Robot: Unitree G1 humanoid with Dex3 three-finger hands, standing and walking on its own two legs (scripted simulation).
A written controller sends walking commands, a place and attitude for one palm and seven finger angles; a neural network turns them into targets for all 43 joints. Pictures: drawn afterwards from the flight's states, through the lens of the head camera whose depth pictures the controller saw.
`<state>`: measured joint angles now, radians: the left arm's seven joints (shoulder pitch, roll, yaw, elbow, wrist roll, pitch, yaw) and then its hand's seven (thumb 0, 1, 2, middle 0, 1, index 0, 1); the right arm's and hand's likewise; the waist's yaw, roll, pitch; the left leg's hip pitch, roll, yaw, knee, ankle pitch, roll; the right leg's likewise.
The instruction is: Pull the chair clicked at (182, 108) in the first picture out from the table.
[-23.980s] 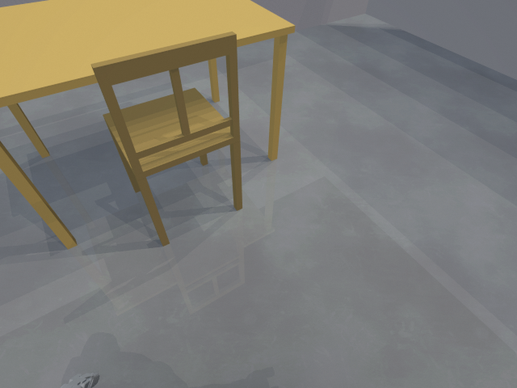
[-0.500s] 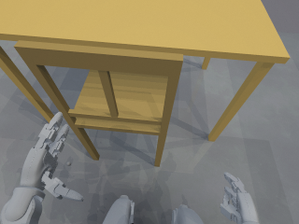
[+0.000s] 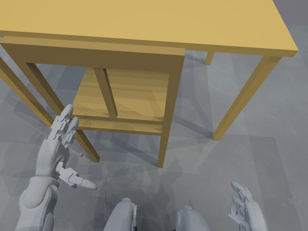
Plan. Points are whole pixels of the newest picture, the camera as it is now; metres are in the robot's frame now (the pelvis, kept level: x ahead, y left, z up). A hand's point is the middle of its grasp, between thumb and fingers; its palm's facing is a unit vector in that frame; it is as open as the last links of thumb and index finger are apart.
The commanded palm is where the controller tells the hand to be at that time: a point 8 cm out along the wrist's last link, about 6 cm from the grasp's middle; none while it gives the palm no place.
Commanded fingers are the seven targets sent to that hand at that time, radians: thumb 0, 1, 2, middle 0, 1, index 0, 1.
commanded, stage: aim the fingers beside a spindle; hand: left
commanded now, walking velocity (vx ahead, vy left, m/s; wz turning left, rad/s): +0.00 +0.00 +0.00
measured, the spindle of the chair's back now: (107, 94) +0.49 +0.17 +0.00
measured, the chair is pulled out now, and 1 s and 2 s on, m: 0.00 0.00 0.00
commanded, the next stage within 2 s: push the fingers through the gap in 1.42 s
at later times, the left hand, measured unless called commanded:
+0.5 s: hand (95, 142) +0.32 +0.17 +0.02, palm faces -0.04 -1.00 -0.05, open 16.9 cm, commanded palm +0.31 +0.22 +0.03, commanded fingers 0.00 -0.50 0.30 -0.06 -0.08 -0.06 -0.08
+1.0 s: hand (103, 133) +0.36 +0.16 +0.01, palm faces -0.03 -1.00 -0.06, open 16.9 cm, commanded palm +0.33 +0.21 +0.01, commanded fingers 0.00 -0.50 0.30 -0.06 -0.08 -0.06 -0.08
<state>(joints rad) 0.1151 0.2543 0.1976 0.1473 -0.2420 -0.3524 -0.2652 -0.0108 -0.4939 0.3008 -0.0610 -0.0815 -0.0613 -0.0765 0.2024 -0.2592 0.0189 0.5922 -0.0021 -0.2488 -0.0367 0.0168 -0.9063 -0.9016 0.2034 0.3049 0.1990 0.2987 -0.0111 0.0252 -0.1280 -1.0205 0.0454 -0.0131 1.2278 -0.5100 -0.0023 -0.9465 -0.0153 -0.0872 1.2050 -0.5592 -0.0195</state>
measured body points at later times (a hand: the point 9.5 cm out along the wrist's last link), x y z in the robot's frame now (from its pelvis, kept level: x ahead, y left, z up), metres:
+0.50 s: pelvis +0.00 +0.00 -0.01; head +0.10 +0.00 +0.43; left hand +0.32 +0.23 +0.03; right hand +0.17 -0.24 -0.11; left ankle +0.04 +0.12 -0.63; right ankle +0.01 -0.11 -0.63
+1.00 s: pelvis -0.01 +0.00 -0.02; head +0.11 +0.00 +0.41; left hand +0.35 +0.22 +0.01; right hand +0.14 -0.25 -0.13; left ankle +0.04 +0.12 -0.63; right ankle +0.01 -0.11 -0.63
